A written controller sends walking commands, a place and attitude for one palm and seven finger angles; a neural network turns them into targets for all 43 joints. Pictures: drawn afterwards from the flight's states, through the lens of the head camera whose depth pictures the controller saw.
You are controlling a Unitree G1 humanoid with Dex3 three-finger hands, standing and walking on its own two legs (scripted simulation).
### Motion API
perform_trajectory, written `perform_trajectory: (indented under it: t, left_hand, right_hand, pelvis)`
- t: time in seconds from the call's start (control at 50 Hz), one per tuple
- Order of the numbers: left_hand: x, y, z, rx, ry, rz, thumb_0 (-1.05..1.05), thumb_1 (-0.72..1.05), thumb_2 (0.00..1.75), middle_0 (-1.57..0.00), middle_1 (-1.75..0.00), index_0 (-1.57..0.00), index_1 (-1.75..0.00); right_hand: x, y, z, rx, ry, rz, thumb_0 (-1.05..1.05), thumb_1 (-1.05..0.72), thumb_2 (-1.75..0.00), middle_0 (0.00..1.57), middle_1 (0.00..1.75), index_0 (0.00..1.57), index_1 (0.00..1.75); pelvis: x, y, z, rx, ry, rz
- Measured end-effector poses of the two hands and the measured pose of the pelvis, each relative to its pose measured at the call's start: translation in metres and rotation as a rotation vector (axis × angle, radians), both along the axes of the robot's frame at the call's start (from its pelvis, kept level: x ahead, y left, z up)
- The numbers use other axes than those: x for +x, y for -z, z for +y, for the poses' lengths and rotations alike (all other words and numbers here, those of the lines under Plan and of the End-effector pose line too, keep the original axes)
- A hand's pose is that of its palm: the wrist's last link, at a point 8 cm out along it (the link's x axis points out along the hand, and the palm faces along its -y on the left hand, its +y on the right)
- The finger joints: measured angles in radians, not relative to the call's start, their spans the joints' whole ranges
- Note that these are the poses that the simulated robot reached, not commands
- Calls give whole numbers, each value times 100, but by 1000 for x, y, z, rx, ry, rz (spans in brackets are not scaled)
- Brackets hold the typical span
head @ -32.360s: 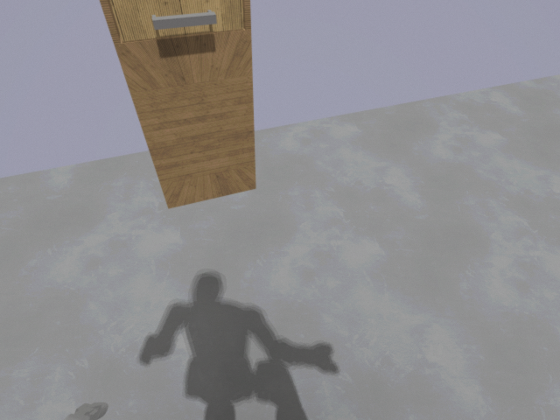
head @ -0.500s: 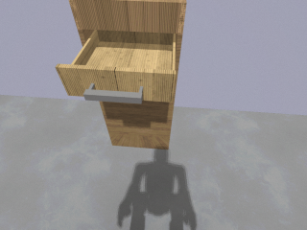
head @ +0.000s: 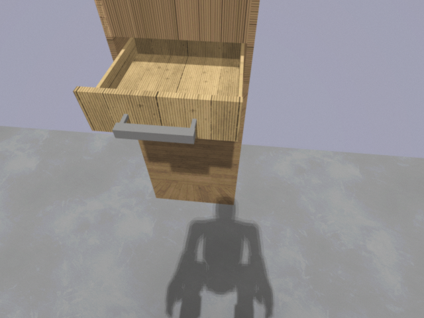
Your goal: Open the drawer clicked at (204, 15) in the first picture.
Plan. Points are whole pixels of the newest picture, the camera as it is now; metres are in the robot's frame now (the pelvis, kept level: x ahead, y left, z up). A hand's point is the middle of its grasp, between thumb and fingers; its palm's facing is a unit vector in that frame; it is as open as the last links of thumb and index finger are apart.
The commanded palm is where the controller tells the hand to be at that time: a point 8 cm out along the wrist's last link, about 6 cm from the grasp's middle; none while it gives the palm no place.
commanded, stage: look to check the result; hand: left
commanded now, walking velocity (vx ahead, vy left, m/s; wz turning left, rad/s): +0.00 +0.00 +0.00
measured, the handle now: (157, 126) +0.50 +0.16 +0.06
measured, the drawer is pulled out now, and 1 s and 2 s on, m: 0.27 0.27 0.27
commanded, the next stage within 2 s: stand and wait in 0.06 s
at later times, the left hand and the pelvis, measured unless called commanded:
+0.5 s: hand out of the picture +0.01 +0.15 -0.18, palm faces +0.05 -0.98 -0.18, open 7.4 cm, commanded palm none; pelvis +0.01 -0.01 +0.00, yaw +0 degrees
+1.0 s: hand out of the picture +0.00 +0.15 -0.18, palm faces +0.06 -0.98 -0.17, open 7.4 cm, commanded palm none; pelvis +0.02 -0.02 +0.00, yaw +0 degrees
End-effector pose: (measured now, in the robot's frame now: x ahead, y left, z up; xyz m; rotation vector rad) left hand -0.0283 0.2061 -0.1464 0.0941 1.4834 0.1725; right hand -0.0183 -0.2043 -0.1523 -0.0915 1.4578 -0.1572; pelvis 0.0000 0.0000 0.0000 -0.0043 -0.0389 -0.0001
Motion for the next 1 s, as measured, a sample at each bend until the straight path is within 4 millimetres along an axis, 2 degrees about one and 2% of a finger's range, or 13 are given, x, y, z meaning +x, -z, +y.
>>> perform_trajectory:
  t: [0.46,1.0]
  left_hand:
    - [27,-2,-5,15,12,-42,1,91,90,-20,-29,-20,-30]
    - [27,-1,-12,8,3,-30,1,91,90,-20,-29,-20,-30]
  right_hand:
    - [10,0,-13,-3,2,1,0,-91,-90,20,30,20,30]
    - [18,-2,-20,-14,-6,1,0,-91,-90,20,30,20,30]
  pelvis:
    - [10,0,-11,3,0,3]
    - [15,-1,-16,3,-2,4]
